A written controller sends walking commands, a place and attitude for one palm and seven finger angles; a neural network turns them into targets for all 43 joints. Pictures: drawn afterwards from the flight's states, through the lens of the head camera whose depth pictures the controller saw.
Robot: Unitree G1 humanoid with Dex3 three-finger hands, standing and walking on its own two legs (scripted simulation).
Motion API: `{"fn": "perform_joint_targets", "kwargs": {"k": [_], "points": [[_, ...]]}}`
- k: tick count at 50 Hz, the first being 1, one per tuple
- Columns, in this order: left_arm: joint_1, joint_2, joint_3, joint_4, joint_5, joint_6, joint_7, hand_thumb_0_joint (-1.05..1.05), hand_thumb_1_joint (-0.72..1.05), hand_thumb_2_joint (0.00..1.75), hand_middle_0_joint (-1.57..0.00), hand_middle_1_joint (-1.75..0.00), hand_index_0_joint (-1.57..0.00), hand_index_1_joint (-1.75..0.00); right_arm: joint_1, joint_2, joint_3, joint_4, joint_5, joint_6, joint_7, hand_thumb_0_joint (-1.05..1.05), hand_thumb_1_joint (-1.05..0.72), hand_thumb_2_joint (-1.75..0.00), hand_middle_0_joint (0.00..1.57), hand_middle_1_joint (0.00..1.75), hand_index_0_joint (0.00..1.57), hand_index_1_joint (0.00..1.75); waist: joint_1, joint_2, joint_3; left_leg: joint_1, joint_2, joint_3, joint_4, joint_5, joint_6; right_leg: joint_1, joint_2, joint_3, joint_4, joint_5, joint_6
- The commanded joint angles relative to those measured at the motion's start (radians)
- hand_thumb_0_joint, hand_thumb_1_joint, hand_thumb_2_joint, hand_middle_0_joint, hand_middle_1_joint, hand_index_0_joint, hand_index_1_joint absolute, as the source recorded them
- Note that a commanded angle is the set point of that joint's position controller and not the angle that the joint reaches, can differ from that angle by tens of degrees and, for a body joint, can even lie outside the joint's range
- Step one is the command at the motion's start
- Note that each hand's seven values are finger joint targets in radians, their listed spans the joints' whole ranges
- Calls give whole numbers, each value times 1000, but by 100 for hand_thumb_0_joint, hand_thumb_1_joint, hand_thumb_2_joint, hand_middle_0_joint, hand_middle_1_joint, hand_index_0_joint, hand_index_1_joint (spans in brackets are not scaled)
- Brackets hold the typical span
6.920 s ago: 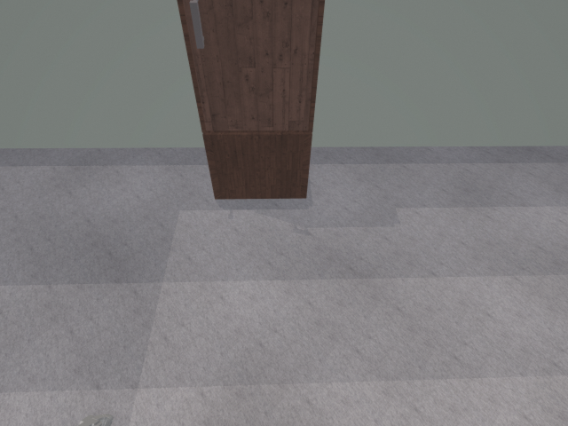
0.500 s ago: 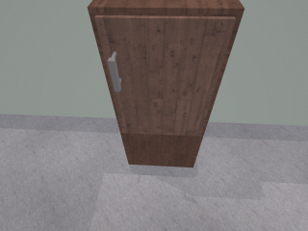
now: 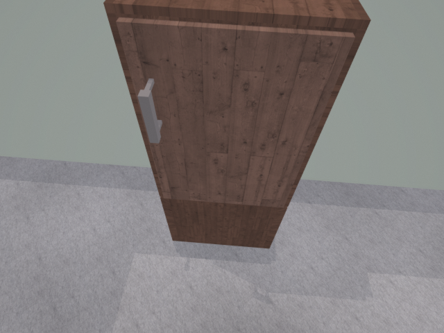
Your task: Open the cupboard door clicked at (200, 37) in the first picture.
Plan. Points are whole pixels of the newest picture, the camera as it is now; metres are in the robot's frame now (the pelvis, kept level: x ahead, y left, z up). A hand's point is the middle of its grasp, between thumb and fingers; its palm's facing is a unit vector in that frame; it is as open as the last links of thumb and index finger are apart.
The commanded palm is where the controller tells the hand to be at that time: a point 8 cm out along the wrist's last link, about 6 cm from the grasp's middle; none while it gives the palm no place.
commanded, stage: come to a stop and stand still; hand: left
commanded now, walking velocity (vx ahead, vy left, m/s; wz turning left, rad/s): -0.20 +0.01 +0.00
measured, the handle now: (152, 112) +0.53 +0.19 +0.08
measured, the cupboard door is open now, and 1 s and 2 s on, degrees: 0 0 0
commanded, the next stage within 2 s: look again from close up in 1.42 s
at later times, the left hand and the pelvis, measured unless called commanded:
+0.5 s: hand out of the picture +0.03 +0.20 -0.17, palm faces +0.02 -0.98 -0.21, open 7.4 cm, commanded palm none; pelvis -0.01 +0.02 +0.00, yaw +0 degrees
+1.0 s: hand out of the picture +0.04 +0.16 -0.16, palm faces -0.01 -0.97 -0.23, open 7.3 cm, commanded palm none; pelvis +0.01 -0.02 +0.01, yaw +0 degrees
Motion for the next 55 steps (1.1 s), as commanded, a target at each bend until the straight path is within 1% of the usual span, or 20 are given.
{"fn": "perform_joint_targets", "kwargs": {"k": [1, 2, 4, 5, 6, 7, 9, 12, 14, 15, 16, 17, 19, 20, 22, 30, 34, 38, 48, 55], "points": [[90, 75, 17, -55, 0, -26, 9, 0, 90, 90, -20, -30, -20, -30, 41, -148, -46, -32, 15, 15, -11, 0, -90, -90, 20, 30, 20, 30, 31, 101, -63, 39, 157, -81, -24, 831, 56, 151, -12, -3, -322, 421, 8], [125, 127, 26, -49, 3, -31, 16, 0, 90, 90, -20, -30, -20, -30, 53, -132, -51, -40, 19, 20, -10, 0, -90, -90, 20, 30, 20, 30, 32, 11, -103, -48, 110, -65, 20, 620, 25, 251, -90, 116, -266, 742, -26], [136, 179, 31, -55, 3, -32, 21, 0, 90, 90, -20, -30, -20, -30, 66, -88, -59, -43, 29, 38, -5, 0, -90, -90, 20, 30, 20, 30, 24, -87, -132, -129, 16, -29, 121, 189, -15, 303, -258, 216, -254, 1133, -131], [141, 193, 34, -54, 4, -32, 26, 0, 90, 90, -20, -30, -20, -30, 41, -70, -59, -47, 30, 49, -2, 0, -90, -90, 20, 30, 20, 30, 38, -196, -133, -189, -11, -20, 226, -94, -29, 324, -301, 257, -290, 1241, -178], [131, 191, 32, -60, 12, -29, 30, 0, 90, 90, -20, -30, -20, -30, 4, -63, -60, -58, 30, 55, -1, 0, -90, -90, 20, 30, 20, 30, 56, -257, -125, -244, -11, -49, 333, -230, -29, 328, -332, 278, -309, 1274, -214], [111, 177, 30, -75, 16, -26, 34, 0, 90, 90, -20, -30, -20, -30, -26, -64, -60, -67, 29, 59, 1, 0, -90, -90, 20, 30, 20, 30, 60, -247, -116, -270, -11, -76, 407, -244, -28, 311, -325, 271, -320, 1237, -231], [53, 185, 41, -110, 21, -18, 39, 0, 90, 90, -20, -30, -20, -30, -47, -63, -63, -74, 30, 60, 12, 0, -90, -90, 20, 30, 20, 30, 45, -155, -117, -279, -14, -73, 393, -210, -35, 296, -303, 229, -327, 1107, -222], [-12, 213, 52, -152, 20, -7, 36, 0, 90, 90, -20, -30, -20, -30, -10, -54, -60, -72, 25, 65, 23, 0, -90, -90, 20, 30, 20, 30, 11, -155, -140, -172, -22, -37, 214, -71, -45, 196, -259, 191, -336, 821, -180], [-50, 205, 51, -168, 13, 0, 33, 0, 90, 90, -20, -30, -20, -30, 48, -47, -56, -55, 22, 61, 25, 0, -90, -90, 20, 30, 20, 30, -22, -147, -128, -17, -29, -7, -21, 107, -42, 96, -204, 154, -308, 582, -119], [-63, 182, 46, -177, 5, 7, 30, 0, 90, 90, -20, -30, -20, -30, 78, -71, -54, -46, 19, 53, 25, 0, -90, -90, 20, 30, 20, 30, -33, -81, -109, 53, 0, -31, -122, 193, -29, 33, -156, 128, -261, 428, -75], [11, 174, 24, -149, 0, -16, 58, 0, 90, 90, -20, -30, -20, -30, -20, -196, -77, -121, 25, 48, 30, 0, -90, -90, 20, 30, 20, 30, -10, 132, -243, 16, 97, -24, -32, 252, -27, 182, -130, 133, -241, 472, -43], [-6, 171, 18, -192, 3, -14, 55, 0, 90, 90, -20, -30, -20, -30, -17, -154, -66, -162, 10, 46, 36, 0, -90, -90, 20, 30, 20, 30, -13, 202, -242, -60, 105, -97, -66, 194, -2, 173, -95, 108, -226, 226, -41], [-16, 138, -1, -184, 16, 6, 35, 0, 90, 90, -20, -30, -20, -30, -70, -178, -46, -203, -4, 39, 38, 0, -90, -90, 20, 30, 20, 30, 8, 335, -37, -204, 151, -251, -237, 27, 42, 65, 5, 22, -160, 36, -11], [-20, 141, -4, -177, 22, 10, 23, 0, 90, 90, -20, -30, -20, -30, -77, -190, -50, -210, -4, 38, 29, 0, -90, -90, 20, 30, 20, 30, 8, 291, 73, -252, 169, -276, -286, 1, 56, 25, 15, 13, -147, 45, -8], [4, 122, -8, -161, 23, 9, 5, 0, 90, 90, -20, -30, -20, -30, -57, -210, -53, -216, -1, 40, 19, 0, -90, -90, 20, 30, 20, 30, 9, 123, 73, -208, 182, -267, -265, 32, 80, 12, 21, 28, -164, 101, -10], [29, 126, 0, -162, 19, 6, -12, 0, 90, 90, -20, -30, -20, -30, -35, -221, -58, -207, 0, 34, 3, 0, -90, -90, 20, 30, 20, 30, 4, 68, 2, -107, 190, -218, -206, 184, 95, -8, 16, 80, -201, 196, -15], [46, 137, 0, -149, 15, -5, -8, 0, 90, 90, -20, -30, -20, -30, -29, -196, -51, -183, 4, 32, 7, 0, -90, -90, 20, 30, 20, 30, 2, -10, -44, -116, 113, -145, -147, 114, 62, 61, -12, 151, -283, 292, -28], [25, 166, -9, -133, 4, -22, 2, 0, 90, 90, -20, -30, -20, -30, 6, -145, -32, -144, 10, 32, 14, 0, -90, -90, 20, 30, 20, 30, -23, -87, -62, -67, 40, -75, -87, 73, 24, 45, -80, 251, -391, 227, -54], [0, 166, -16, -77, -5, -36, 12, 0, 90, 90, -20, -30, -20, -30, 24, -138, -17, -37, 13, 20, 17, 0, -90, -90, 20, 30, 20, 30, -5, 20, -44, -44, 68, -91, -173, 201, 8, 142, -63, 192, -403, 340, -42], [-18, 166, -15, -62, -4, -38, 15, 0, 90, 90, -20, -30, -20, -30, 32, -135, -16, 3, 15, 19, 15, 0, -90, -90, 20, 30, 20, 30, -1, 9, -36, -36, 76, -89, -192, 231, 2, 177, -63, 176, -411, 400, -43]]}}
